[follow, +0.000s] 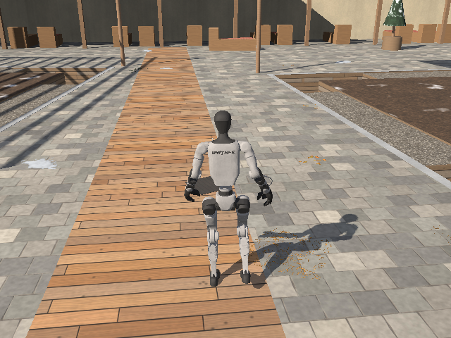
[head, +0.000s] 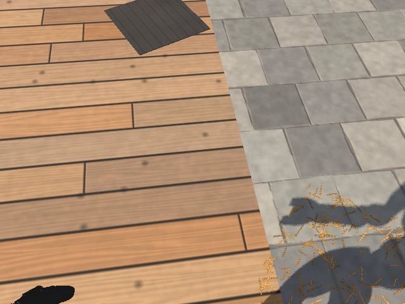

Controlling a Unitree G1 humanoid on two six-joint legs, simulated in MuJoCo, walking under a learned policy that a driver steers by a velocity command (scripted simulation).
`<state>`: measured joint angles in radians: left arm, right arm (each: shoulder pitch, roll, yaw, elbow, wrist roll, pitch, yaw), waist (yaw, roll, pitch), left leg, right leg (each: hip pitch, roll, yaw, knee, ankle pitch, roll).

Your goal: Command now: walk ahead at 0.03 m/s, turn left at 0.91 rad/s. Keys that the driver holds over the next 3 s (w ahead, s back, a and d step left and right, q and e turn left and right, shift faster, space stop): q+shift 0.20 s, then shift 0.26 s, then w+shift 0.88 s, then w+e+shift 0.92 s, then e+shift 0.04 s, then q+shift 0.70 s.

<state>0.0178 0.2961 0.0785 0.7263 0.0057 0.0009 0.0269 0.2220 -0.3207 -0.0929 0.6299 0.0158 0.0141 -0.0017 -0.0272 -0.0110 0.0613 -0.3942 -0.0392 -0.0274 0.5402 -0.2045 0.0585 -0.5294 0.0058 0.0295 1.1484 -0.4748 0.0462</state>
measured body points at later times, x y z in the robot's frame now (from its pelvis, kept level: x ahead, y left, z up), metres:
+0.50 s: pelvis +0.04 -0.04 +0.01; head +0.08 -0.05 +0.45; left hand +0.06 +0.27 -0.09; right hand +0.31 -0.23 -0.09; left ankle -0.04 +0.09 -0.66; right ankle +0.11 -0.14 -0.73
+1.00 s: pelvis +0.21 +0.04 -0.02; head +0.24 +0.05 +0.43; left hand +0.35 +0.34 -0.09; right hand +0.24 -0.25 -0.14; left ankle -0.04 +0.07 -0.73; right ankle +0.41 -0.01 -0.71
